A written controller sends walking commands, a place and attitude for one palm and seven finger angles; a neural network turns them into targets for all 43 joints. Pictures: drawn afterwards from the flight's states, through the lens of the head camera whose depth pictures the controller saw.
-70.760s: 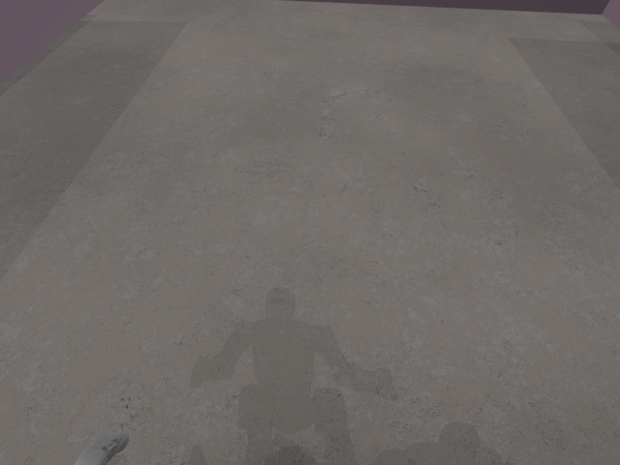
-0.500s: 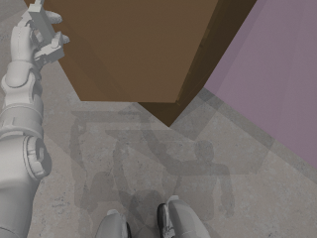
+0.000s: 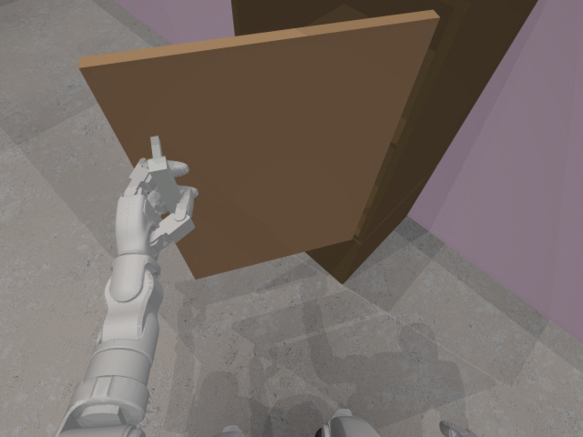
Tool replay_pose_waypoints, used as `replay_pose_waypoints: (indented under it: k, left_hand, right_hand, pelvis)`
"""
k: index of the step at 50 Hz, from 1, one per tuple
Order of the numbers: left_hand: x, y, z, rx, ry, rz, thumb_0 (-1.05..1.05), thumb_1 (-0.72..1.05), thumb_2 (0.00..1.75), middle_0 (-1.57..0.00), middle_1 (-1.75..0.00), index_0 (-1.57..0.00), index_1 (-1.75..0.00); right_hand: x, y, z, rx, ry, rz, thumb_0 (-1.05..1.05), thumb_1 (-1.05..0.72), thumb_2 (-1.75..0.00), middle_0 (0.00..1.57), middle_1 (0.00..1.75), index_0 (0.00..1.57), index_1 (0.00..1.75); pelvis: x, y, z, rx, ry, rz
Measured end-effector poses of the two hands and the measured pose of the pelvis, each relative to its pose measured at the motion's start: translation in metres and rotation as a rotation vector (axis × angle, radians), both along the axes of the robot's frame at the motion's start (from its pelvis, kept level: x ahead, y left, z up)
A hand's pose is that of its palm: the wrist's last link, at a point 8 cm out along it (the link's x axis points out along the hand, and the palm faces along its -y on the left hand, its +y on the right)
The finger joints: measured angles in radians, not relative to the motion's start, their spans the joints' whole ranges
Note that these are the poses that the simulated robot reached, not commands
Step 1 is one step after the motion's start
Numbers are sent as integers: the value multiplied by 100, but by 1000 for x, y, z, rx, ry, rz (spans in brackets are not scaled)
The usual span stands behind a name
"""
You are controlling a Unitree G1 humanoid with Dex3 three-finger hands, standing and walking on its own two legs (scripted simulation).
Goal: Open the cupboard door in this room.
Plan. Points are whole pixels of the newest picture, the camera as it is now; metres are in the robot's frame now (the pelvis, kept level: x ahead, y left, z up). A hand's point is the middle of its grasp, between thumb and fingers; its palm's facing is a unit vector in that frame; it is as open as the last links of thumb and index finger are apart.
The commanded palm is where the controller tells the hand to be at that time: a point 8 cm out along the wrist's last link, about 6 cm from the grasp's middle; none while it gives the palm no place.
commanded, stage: pull the door open along its arc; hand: left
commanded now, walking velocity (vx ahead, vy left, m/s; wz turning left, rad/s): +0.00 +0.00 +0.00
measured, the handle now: (168, 181) +0.46 +0.17 +0.05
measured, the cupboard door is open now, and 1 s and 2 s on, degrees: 60 83 83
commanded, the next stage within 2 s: open thumb and fingers to let go in 0.36 s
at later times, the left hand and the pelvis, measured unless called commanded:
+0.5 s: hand (248, 295) +0.29 +0.05 +0.05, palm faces +0.40 -0.92 -0.01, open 6.2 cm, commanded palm +0.24 +0.10 +0.05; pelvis -0.01 -0.04 +0.00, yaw +4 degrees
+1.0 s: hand (244, 297) +0.29 +0.06 +0.05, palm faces +0.37 -0.93 -0.02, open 12.8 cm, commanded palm +0.24 +0.10 +0.05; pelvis -0.04 -0.05 +0.00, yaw +5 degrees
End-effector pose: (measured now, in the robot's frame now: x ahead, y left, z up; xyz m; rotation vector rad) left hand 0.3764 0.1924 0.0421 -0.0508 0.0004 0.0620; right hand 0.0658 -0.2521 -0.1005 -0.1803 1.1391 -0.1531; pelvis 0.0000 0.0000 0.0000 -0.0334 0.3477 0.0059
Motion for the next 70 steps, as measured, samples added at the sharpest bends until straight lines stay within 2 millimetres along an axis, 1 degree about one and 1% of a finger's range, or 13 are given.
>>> replay_pose_waypoints:
  k: [6,10,14,19,25,28,31,36,43,48,53,63,70]
  left_hand:
    - [-56,-33,1,-22,3,155,2,69,74,-34,-132,-36,-130]
    - [-86,-55,3,13,13,220,1,66,72,-35,-131,-37,-131]
    - [-109,-73,5,28,30,255,2,65,71,-36,-130,-37,-132]
    - [-126,-90,6,35,42,288,2,64,71,-36,-130,-37,-133]
    - [-129,-101,6,56,27,346,2,67,76,-34,-131,-35,-133]
    - [-127,-103,6,78,10,349,2,69,78,-35,-131,-35,-133]
    - [-127,-100,7,94,10,341,2,66,78,-35,-132,-35,-132]
    - [-130,-97,10,83,17,332,2,48,71,-36,-130,-36,-130]
    - [-131,-98,10,64,5,322,1,8,54,-33,-126,-34,-126]
    - [-131,-96,8,68,3,315,1,-22,42,-32,-122,-32,-122]
    - [-128,-93,7,60,-1,317,0,-38,35,-29,-112,-29,-112]
    - [-124,-96,6,60,-16,287,-1,-48,30,-25,-75,-24,-73]
    - [-123,-90,6,65,-18,283,-1,-49,30,-35,-64,-33,-64]
  right_hand:
    - [55,16,3,45,-150,95,0,-91,-90,20,30,20,30]
    - [83,28,6,73,-224,144,0,-91,-90,20,30,20,30]
    - [101,35,11,92,-275,174,0,-91,-90,20,30,20,30]
    - [108,32,13,88,-301,197,0,-91,-90,20,30,20,30]
    - [103,15,2,63,-285,225,0,-91,-90,20,30,20,30]
    - [94,3,-6,51,-257,222,0,-91,-90,20,30,20,30]
    - [84,-7,-12,41,-229,204,1,-91,-90,20,30,20,30]
    - [68,-21,-14,31,-207,177,1,-91,-90,20,30,20,30]
    - [57,-29,-11,14,-213,169,1,-91,-90,20,30,20,30]
    - [55,-26,-9,12,-232,167,1,-91,-90,20,30,20,30]
    - [56,-15,-8,18,-249,173,1,-91,-90,20,30,20,30]
    - [58,11,-9,37,-254,202,1,-91,-90,20,30,20,30]
    - [59,24,-10,41,-245,217,1,-91,-90,20,30,20,30]
  pelvis:
    - [-3,-3,0,14,-47,6]
    - [-6,-10,0,26,-82,11]
    - [-8,-18,1,35,-112,19]
    - [-9,-31,2,43,-139,38]
    - [-14,-43,-2,49,-139,65]
    - [-17,-49,-5,56,-133,69]
    - [-20,-54,-5,62,-134,69]
    - [-24,-59,-2,68,-144,71]
    - [-32,-60,-2,70,-149,69]
    - [-37,-56,-2,67,-151,66]
    - [-40,-49,-4,61,-150,64]
    - [-41,-34,-6,50,-145,63]
    - [-42,-25,-7,42,-142,65]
